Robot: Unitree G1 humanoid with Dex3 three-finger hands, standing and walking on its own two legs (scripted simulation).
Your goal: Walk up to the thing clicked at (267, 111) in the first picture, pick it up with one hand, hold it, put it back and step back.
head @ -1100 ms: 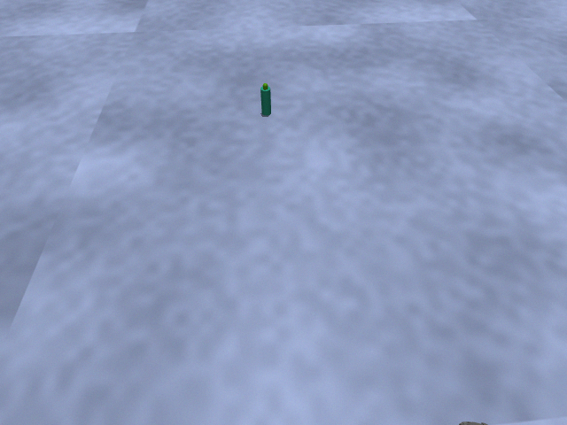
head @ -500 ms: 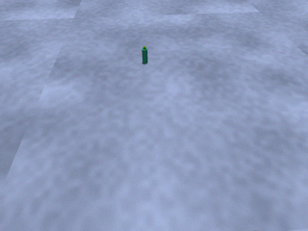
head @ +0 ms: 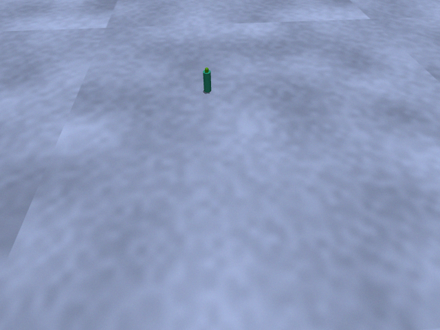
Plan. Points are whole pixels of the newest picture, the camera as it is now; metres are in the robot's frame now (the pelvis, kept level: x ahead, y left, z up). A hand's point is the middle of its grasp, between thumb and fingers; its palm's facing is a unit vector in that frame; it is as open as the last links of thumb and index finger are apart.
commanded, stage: stand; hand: left
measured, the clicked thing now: (207, 79) +1.89 +0.06 -0.68
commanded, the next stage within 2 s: walk up in 0.02 s
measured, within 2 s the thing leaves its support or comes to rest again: neither
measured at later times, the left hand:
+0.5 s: hand (122, 316) +0.17 +0.21 -0.13, palm faces -0.01 -0.90 -0.43, open 7.4 cm
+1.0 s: hand (144, 201) +0.46 +0.21 -0.15, palm faces -0.11 -0.94 -0.34, open 7.4 cm
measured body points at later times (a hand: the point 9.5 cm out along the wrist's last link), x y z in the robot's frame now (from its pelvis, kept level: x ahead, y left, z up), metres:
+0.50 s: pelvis +0.12 -0.08 -0.01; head +0.10 -0.11 +0.44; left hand +0.17 +0.25 -0.10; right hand +0.18 -0.42 -0.14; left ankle +0.13 +0.05 -0.69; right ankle +0.12 -0.20 -0.75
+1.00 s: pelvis +0.38 -0.06 -0.01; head +0.39 -0.05 +0.44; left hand +0.46 +0.26 -0.13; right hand +0.45 -0.38 -0.11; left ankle +0.40 +0.05 -0.75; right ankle +0.42 -0.22 -0.69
